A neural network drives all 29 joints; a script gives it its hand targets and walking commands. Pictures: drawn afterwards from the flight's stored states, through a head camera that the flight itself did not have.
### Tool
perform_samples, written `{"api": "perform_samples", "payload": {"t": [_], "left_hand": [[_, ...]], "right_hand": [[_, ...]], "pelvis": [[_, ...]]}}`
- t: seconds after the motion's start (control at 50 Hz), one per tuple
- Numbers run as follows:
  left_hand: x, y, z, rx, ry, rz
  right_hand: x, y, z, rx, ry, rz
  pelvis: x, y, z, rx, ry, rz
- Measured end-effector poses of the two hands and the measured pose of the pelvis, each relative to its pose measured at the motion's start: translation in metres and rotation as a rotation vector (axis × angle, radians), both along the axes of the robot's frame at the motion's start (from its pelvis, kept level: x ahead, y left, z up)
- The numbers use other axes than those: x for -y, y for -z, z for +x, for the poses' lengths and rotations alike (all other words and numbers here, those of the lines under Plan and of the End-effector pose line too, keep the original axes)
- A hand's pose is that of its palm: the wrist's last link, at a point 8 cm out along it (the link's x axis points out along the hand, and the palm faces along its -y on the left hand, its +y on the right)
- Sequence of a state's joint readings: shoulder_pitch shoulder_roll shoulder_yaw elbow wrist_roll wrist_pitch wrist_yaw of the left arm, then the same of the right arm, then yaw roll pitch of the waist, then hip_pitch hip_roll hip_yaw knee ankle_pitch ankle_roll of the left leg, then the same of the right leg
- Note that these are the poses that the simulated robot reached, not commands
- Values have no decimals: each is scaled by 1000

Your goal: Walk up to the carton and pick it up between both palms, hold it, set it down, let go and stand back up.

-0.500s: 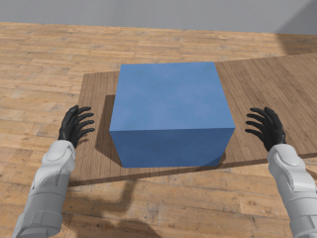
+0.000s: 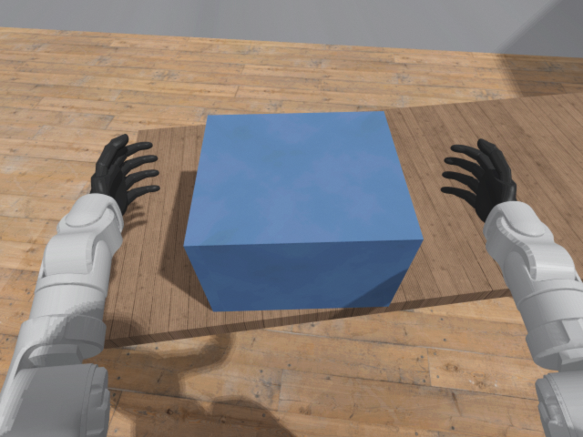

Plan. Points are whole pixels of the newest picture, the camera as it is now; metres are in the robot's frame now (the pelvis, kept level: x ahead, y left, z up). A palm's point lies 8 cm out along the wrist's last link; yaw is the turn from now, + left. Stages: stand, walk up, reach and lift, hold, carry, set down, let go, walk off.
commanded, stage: reach and lift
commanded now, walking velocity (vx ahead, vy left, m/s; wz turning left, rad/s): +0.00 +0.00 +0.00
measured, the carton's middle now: (298, 211) +0.46 +0.01 +0.00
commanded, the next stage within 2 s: none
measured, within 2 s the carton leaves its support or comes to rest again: neither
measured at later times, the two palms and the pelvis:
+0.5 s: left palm (112, 148) +0.44 +0.26 +0.15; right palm (484, 140) +0.44 -0.23 +0.16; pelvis -0.01 +0.00 -0.01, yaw +0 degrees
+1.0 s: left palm (136, 214) +0.41 +0.25 +0.05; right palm (445, 207) +0.42 -0.22 +0.05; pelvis -0.03 +0.00 -0.02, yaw +1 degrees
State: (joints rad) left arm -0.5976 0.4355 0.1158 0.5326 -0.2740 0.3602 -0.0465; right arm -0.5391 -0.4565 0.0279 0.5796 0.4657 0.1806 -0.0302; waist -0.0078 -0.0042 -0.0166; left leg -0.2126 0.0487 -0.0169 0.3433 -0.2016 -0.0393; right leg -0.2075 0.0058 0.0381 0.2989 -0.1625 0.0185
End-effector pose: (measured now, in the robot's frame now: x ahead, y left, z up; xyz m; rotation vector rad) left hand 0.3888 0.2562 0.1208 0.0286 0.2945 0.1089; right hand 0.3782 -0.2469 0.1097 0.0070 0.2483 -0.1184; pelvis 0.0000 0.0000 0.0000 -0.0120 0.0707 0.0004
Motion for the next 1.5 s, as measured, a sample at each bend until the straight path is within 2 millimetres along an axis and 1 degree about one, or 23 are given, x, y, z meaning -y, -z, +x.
{"api": "perform_samples", "payload": {"t": [0.2,0.36,0.46,0.52,0.58,0.62,0.68,0.8,0.86,0.94,1.06,1.3,1.4,1.5], "left_hand": [[0,-17,24,5,-5,-11],[0,-30,41,9,-17,-14],[0,-34,50,0,-23,-14],[-1,-32,53,-4,-25,-14],[-1,-22,54,-14,-25,-9],[-1,-12,52,-20,-23,-4],[-1,8,46,-27,-19,6],[2,46,31,-25,-26,11],[2,59,26,-28,-45,13],[0,70,24,-17,-68,17],[5,75,28,7,-73,20],[21,71,37,31,-46,15],[25,73,39,29,-38,17],[31,78,42,28,-25,14]], "right_hand": [[-8,-17,27,-8,11,2],[-12,-39,48,-2,17,2],[-12,-49,58,-9,26,1],[-12,-49,62,-16,30,-6],[-13,-43,63,-26,34,-18],[-13,-35,62,-31,36,-25],[-16,-16,59,-45,31,-37],[-24,28,47,-70,6,-43],[-27,46,42,-79,1,-42],[-31,59,40,-71,-2,-49],[-30,64,41,-50,3,-57],[-24,53,45,-24,6,-69],[-30,55,48,-26,-10,-69],[-43,62,52,-26,-28,-57]], "pelvis": [[-1,1,-6,-39,-4,-3],[-1,3,-8,-88,-5,-7],[0,5,-8,-111,-9,-10],[1,6,-7,-123,-10,-12],[1,6,-7,-129,-10,-13],[2,7,-7,-133,-11,-14],[2,7,-8,-142,-11,-15],[3,11,-13,-190,-11,-17],[4,14,-17,-228,-11,-17],[4,20,-23,-284,-13,-18],[4,29,-31,-339,-13,-19],[5,33,-37,-365,-2,-15],[6,33,-35,-366,-1,-13],[5,33,-32,-370,-1,-13]]}}
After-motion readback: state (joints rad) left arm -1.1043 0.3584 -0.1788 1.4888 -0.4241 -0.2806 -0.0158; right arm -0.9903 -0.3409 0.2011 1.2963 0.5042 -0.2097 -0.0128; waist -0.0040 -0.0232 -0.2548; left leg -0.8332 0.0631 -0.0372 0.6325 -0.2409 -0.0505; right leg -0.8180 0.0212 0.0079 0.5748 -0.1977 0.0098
